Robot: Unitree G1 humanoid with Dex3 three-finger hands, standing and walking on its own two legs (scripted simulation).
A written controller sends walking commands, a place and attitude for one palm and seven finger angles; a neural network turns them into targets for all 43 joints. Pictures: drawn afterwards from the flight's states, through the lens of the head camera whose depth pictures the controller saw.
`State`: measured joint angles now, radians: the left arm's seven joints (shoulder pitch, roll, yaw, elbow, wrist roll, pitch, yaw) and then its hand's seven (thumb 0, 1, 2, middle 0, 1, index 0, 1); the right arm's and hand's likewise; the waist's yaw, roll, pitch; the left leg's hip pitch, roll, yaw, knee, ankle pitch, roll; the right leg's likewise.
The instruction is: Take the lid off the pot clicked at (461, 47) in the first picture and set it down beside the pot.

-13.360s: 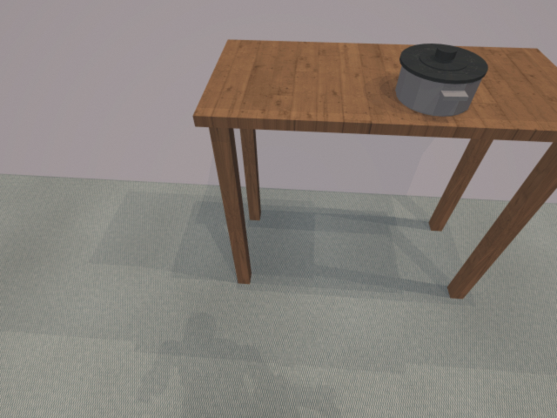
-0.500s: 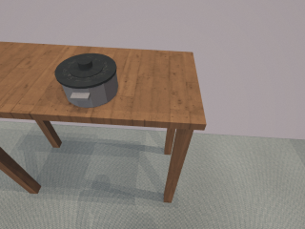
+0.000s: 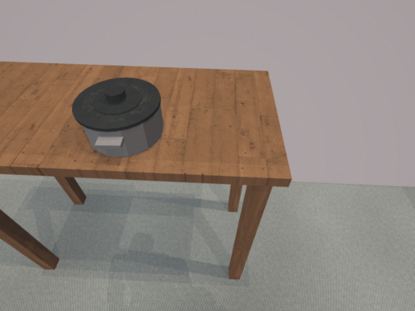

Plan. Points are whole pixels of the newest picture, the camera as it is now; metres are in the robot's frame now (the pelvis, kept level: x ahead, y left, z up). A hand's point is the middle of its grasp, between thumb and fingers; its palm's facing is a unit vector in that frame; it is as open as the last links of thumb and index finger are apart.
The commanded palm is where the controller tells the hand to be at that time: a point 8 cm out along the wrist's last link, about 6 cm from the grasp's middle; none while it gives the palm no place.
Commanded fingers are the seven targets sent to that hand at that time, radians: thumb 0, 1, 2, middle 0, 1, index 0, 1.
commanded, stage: look again from close up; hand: left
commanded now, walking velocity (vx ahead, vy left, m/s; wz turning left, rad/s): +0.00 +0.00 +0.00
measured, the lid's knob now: (115, 93) +0.51 +0.24 +0.15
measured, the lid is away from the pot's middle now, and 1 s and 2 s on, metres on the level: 0.01 0.01 0.01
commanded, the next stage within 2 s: shuffle to correct the standing spot in 0.56 s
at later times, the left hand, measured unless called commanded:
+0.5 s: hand out of the picture +0.00 +0.16 -0.18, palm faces +0.05 -0.98 -0.18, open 7.3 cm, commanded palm none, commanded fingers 0.00 0.90 0.90 -0.20 -0.30 -0.20 -0.30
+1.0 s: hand out of the picture -0.01 +0.20 -0.19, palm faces +0.12 -0.98 -0.18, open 7.4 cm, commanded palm none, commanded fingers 0.00 0.90 0.90 -0.20 -0.30 -0.20 -0.30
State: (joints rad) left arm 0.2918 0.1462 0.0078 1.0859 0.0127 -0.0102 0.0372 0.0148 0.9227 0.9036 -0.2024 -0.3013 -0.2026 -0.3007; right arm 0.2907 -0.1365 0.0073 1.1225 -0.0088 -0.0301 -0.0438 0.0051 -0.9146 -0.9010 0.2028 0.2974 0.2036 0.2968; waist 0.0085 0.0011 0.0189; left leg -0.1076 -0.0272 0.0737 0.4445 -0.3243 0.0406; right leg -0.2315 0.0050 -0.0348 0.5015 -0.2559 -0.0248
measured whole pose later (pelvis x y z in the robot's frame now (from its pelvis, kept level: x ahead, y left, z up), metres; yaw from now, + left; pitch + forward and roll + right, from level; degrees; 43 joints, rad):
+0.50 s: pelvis +0.01 +0.00 +0.00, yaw +0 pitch -1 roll +0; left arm 0.30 0.14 0.00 1.09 0.01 -0.01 0.03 0.01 0.92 0.90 -0.20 -0.30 -0.20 -0.30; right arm 0.30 -0.12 0.01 1.15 -0.01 -0.03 -0.04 0.00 -0.91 -0.90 0.20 0.30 0.20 0.30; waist 0.01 -0.01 0.03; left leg -0.09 -0.02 0.07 0.43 -0.33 0.03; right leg -0.21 0.02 -0.04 0.48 -0.25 -0.03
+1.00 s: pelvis +0.00 +0.03 -0.01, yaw +1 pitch +0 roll +0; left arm 0.33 0.16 0.05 1.05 0.02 0.01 0.04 0.01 0.91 0.90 -0.20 -0.30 -0.20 -0.30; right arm 0.32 -0.14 -0.01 1.08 -0.02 0.00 -0.03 0.00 -0.91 -0.90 0.20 0.30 0.20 0.30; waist 0.03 -0.04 0.03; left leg -0.17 -0.06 0.08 0.53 -0.37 0.08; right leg -0.28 -0.04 -0.04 0.58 -0.30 0.00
